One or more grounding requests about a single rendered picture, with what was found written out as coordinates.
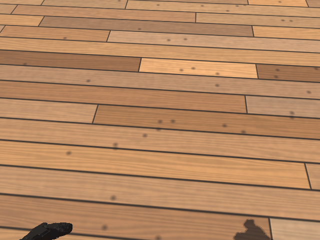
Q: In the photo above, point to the left robot hand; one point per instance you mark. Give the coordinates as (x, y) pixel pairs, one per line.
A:
(46, 231)

